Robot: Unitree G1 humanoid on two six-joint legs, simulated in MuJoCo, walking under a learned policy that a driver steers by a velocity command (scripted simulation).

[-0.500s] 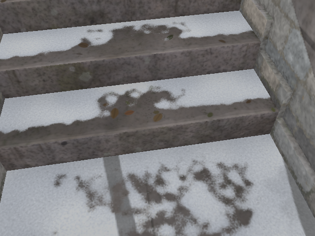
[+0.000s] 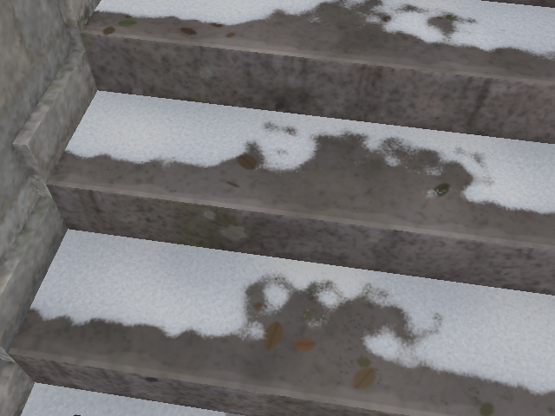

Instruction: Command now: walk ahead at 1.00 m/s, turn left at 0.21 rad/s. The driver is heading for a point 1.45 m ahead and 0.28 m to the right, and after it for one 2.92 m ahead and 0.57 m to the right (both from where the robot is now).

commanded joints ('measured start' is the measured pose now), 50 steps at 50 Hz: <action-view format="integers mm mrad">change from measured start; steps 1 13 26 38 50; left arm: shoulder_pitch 209 204 261 266 203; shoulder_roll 71 168 -12 38 162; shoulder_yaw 46 39 -18 43 115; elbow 38 125 -116 140 47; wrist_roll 1 -59 -33 -44 -43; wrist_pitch -17 -32 115 58 0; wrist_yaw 2 -32 3 -11 18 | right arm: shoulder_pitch -175 -97 -213 -326 32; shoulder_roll -69 -76 -219 87 -39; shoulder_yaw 11 42 2 79 9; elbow -142 -238 -77 -417 -318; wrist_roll -21 -53 67 -64 -33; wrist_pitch -14 -5 -66 46 66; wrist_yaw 19 -8 -24 -44 -21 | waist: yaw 112 -117 388 71 -193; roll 29 -8 73 0 24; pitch -125 -183 -252 30 -412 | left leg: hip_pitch -519 57 -355 -992 22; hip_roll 120 64 315 56 53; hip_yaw -34 218 378 169 3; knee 142 -590 -983 921 -289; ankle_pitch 73 72 1794 -218 -444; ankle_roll -10 -21 52 -71 71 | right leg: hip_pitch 522 262 294 122 250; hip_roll -316 -132 114 1 -110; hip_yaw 532 107 -148 381 280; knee -307 85 872 -181 344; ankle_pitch -114 1202 -238 577 1364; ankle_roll -194 -123 -47 -107 -125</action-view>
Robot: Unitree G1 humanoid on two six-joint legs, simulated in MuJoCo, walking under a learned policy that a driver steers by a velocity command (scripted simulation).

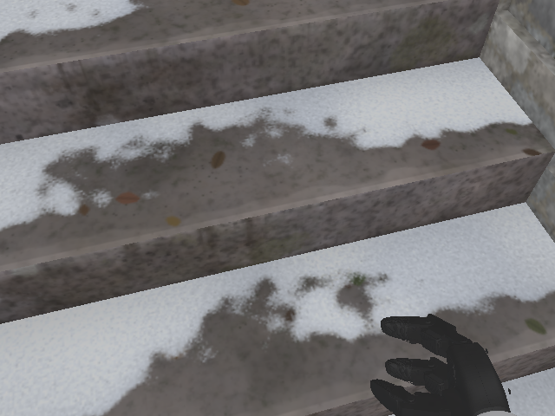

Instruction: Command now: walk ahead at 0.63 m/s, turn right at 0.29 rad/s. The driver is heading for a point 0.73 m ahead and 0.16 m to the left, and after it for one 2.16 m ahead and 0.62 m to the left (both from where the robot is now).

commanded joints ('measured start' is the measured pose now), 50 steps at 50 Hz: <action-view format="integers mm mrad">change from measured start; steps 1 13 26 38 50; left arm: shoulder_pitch -159 -491 -38 -198 -115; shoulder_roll -1 -170 160 -47 24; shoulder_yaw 17 -104 34 -47 -16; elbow -196 -420 -361 110 -292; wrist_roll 15 46 28 43 26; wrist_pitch -52 15 -22 -151 -99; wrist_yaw -60 -59 -3 -62 -55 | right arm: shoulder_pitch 449 490 293 -113 108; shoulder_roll -333 -152 -306 -45 -295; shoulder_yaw -148 -133 -230 -112 -197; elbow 139 377 234 -78 68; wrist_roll -6 51 125 33 0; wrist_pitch -4 -134 -199 25 4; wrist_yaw -8 -14 77 -5 10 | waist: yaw -240 -56 245 -163 -65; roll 520 50 -115 -17 -25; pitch -355 76 -574 183 -438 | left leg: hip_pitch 785 449 305 -491 782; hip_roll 247 160 8 10 247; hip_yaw -874 -606 -375 -161 -915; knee -816 -1015 -135 1073 -792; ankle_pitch -560 33 1220 77 695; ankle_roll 254 257 58 96 297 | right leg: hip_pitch -534 -1076 269 -237 -694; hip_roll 97 -207 -354 -475 -108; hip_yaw -62 -233 266 -343 -130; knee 1093 1557 463 -200 1774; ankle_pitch -200 -225 -940 -22 -234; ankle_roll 48 120 -20 64 154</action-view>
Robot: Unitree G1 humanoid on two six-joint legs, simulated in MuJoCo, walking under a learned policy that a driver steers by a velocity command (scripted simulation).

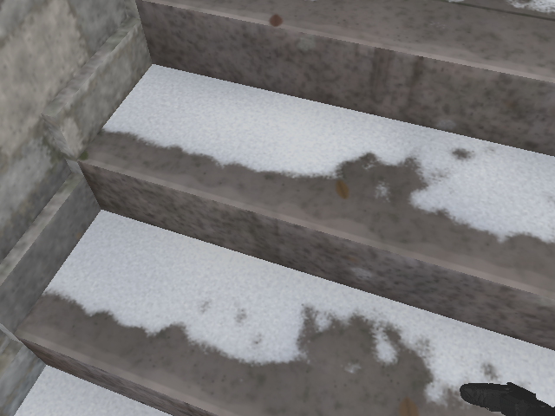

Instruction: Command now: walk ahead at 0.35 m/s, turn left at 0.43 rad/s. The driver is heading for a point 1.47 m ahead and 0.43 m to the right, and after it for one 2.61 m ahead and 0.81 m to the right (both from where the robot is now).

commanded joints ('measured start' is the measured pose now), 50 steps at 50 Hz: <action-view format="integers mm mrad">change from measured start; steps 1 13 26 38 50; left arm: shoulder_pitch -51 -436 -213 -29 146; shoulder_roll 30 -96 66 99 136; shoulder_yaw -7 -92 7 23 27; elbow -222 -419 -209 -187 -129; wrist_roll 52 17 31 12 13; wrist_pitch -20 101 140 121 56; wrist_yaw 21 89 65 111 131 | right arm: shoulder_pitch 74 334 203 10 -180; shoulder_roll -123 -89 -16 17 -5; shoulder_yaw -55 4 19 36 46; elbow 6 283 -93 -124 -186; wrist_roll -14 -9 -45 -23 -37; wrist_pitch -65 -140 -63 -34 -23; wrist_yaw -22 -33 -46 -53 -42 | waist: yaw -21 -8 -107 32 102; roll -138 35 70 -83 -76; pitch -360 -56 39 -171 -87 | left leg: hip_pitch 660 659 -58 -226 -545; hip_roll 328 348 145 192 178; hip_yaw -795 -124 -227 -113 -152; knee -697 -1081 693 538 798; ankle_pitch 463 791 67 204 -204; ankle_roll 161 -34 -177 -212 -197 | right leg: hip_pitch -503 -822 -258 224 572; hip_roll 64 90 11 13 -123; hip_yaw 70 -98 582 410 521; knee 494 309 -1053 -963 -1045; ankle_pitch -89 -349 -335 470 629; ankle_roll -20 -117 -288 -151 -327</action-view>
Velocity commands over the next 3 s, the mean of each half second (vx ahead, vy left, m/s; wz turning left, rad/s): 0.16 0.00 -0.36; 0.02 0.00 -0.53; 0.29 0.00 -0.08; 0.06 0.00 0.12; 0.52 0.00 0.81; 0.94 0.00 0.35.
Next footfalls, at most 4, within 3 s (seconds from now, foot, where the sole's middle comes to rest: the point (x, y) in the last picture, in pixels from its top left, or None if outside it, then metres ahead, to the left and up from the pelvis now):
0.42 right None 0.33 -0.14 -0.49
1.24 left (329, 181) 0.75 -0.03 -0.32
1.88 right None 0.87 -0.49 -0.16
2.72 left None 1.30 -0.26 0.01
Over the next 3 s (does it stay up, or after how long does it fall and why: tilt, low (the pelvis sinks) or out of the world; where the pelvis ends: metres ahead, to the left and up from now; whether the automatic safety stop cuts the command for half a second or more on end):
stays up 1.39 -0.32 0.76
